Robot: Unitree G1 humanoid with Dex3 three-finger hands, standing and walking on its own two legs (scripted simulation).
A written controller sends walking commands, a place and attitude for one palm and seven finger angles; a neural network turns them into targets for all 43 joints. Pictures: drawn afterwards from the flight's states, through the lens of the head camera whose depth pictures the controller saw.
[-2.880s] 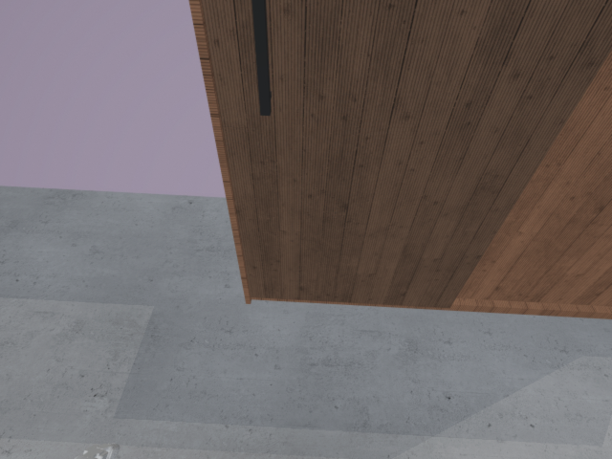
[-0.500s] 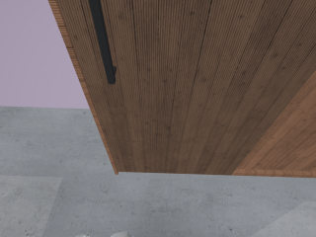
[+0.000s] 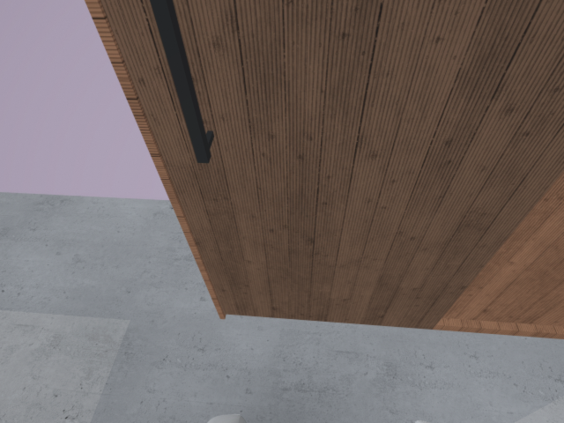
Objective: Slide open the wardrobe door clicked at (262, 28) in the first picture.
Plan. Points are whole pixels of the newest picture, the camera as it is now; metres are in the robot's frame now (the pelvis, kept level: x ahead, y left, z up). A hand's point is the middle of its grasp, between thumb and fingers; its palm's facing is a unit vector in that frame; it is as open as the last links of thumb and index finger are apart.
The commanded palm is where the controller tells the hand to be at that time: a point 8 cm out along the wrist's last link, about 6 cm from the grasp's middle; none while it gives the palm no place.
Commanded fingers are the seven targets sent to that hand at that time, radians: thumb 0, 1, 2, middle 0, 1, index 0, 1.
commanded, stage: come to a stop and stand still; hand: left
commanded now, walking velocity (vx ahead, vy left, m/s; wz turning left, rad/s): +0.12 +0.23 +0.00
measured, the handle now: (186, 69) +0.52 +0.17 +0.24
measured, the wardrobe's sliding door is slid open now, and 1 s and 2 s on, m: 0.00 0.00 0.00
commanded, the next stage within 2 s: look again from close up in 0.98 s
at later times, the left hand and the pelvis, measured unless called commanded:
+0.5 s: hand out of the picture -0.04 +0.21 -0.17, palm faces +0.07 -0.98 -0.17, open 7.4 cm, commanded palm none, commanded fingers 0.00 0.90 0.90 -0.20 -0.30 -0.20 -0.30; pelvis -0.03 +0.03 +0.01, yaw +2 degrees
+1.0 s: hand out of the picture -0.01 +0.20 -0.16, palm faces +0.04 -0.97 -0.23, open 7.3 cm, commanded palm none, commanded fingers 0.00 0.90 0.90 -0.20 -0.30 -0.20 -0.30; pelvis -0.02 +0.02 +0.01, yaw +2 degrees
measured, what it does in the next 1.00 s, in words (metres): steps on the spot: left foot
